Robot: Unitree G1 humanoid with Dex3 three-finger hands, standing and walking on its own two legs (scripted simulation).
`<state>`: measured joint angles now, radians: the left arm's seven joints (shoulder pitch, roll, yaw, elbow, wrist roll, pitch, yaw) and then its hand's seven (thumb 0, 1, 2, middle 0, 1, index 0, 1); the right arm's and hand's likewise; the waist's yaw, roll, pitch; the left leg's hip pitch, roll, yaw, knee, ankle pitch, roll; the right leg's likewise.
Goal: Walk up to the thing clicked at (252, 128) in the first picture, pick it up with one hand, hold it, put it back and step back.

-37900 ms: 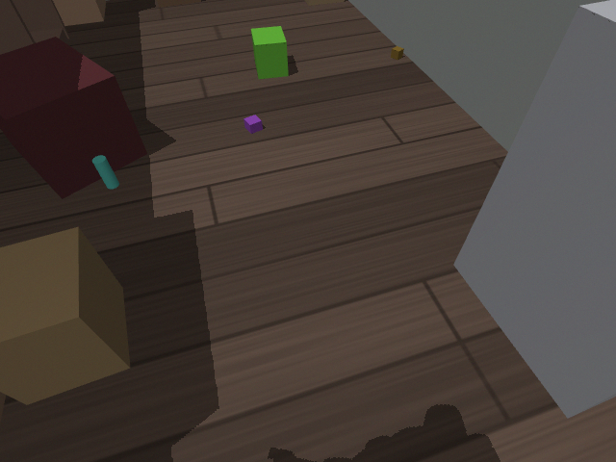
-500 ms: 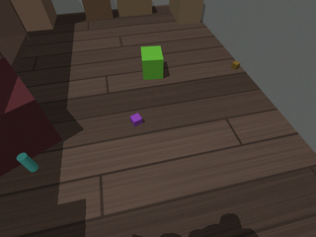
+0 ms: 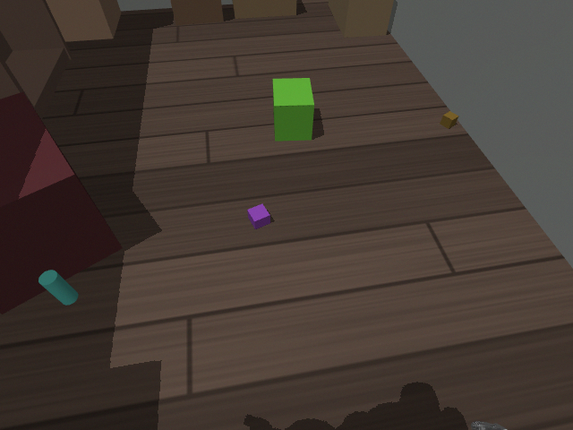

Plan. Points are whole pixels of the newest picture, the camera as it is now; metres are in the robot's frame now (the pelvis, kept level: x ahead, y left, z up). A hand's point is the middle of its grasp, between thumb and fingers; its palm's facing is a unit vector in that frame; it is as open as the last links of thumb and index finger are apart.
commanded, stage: step back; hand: left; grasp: from above
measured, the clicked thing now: (258, 216) +1.04 +0.14 -0.74
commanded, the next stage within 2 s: stand in 0.08 s
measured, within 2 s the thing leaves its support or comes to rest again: neither
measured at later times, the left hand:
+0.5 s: hand out of the picture +0.08 +0.26 -0.14, palm faces -0.03 -0.94 -0.33, open 7.4 cm
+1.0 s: hand out of the picture +0.06 +0.25 -0.15, palm faces -0.05 -0.94 -0.33, open 7.4 cm
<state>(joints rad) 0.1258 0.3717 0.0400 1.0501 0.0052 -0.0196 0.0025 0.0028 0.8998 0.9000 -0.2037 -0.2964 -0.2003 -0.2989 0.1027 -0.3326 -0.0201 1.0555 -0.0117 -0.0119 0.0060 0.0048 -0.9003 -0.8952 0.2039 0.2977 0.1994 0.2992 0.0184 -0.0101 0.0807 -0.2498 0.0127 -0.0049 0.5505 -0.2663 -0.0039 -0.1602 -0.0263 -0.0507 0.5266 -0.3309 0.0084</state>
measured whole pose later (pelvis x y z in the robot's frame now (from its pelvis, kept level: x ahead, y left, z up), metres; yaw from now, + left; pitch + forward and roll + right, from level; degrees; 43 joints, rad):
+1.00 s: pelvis -0.01 +0.00 +0.01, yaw -1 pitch -2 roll +0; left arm 0.12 0.35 -0.01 1.14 0.01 -0.02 0.00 0.00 0.90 0.90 -0.20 -0.30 -0.20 -0.30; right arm 0.10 -0.34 0.01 1.16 -0.01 -0.01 0.02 0.00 -0.90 -0.90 0.20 0.30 0.20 0.30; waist -0.01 -0.01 0.05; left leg -0.16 0.01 0.01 0.33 -0.13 -0.01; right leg -0.09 -0.02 -0.03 0.32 -0.20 0.01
